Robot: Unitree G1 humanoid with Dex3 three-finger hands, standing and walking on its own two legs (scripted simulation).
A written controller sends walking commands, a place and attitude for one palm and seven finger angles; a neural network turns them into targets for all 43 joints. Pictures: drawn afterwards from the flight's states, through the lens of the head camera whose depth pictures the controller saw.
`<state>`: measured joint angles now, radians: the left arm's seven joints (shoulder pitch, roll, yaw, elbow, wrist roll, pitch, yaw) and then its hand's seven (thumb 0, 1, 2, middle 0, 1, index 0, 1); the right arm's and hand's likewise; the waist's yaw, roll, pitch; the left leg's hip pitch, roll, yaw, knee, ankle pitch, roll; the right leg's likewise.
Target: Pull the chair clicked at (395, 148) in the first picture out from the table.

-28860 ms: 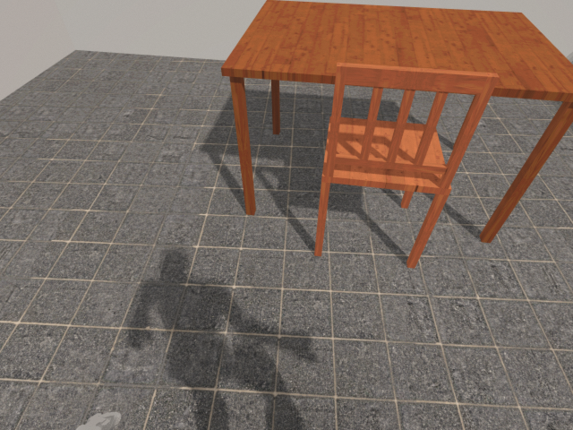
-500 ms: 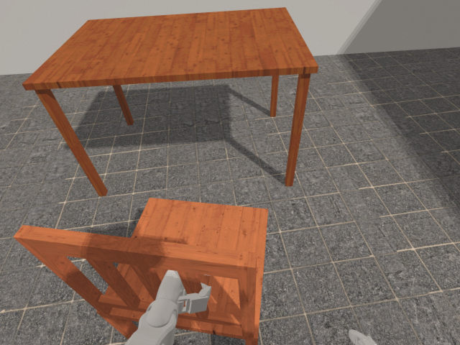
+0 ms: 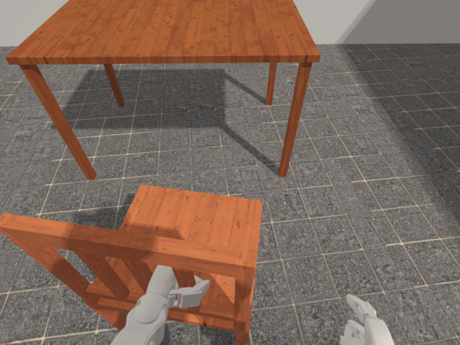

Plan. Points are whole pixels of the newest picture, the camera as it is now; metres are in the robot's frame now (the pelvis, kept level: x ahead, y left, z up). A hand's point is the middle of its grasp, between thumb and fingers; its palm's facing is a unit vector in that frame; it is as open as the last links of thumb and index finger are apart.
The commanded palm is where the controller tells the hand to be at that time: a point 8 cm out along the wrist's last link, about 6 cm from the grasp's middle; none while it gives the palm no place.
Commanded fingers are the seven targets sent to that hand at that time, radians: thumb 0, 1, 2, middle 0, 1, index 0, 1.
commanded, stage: open the thumb and straighten the fingers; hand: left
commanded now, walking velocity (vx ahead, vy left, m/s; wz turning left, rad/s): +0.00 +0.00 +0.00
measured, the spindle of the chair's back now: (146, 280) +0.27 +0.18 -0.09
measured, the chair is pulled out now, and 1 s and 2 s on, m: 0.66 0.66 0.66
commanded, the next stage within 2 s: draw the fingers out of the gap in 0.58 s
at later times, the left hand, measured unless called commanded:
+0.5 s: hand (187, 295) +0.23 +0.09 -0.07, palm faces -0.17 -0.98 -0.08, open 16.4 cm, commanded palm +0.23 +0.14 -0.04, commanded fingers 0.00 -0.55 0.20 0.00 0.00 0.00 0.00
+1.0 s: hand (178, 327) +0.18 +0.10 -0.07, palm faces -0.13 -0.99 -0.07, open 17.5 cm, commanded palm +0.17 +0.15 -0.05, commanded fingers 0.00 -0.55 0.20 0.00 0.00 0.00 0.00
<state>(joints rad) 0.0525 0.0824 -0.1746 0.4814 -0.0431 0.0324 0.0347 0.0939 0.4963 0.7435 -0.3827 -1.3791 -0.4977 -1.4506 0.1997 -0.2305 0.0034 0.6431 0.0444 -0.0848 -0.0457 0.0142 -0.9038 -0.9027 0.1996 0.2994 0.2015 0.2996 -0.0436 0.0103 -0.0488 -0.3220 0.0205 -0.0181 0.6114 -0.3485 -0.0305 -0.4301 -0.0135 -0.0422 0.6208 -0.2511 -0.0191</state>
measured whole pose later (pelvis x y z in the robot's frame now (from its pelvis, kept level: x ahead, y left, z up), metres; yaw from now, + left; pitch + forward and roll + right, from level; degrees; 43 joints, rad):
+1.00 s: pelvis +0.00 +0.01 -0.04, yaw +2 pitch +10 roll -1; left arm 0.46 0.13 -0.22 -0.13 -0.01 0.25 0.02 -0.01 -0.54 0.21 -0.01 -0.01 0.00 0.00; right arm 0.27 -0.24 0.02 0.43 0.04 -0.13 -0.06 0.02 -0.90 -0.90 0.20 0.30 0.20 0.30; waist -0.05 0.04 -0.14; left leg -0.64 0.00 -0.06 0.98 -0.52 -0.02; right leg -0.72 -0.04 -0.07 0.95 -0.41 0.00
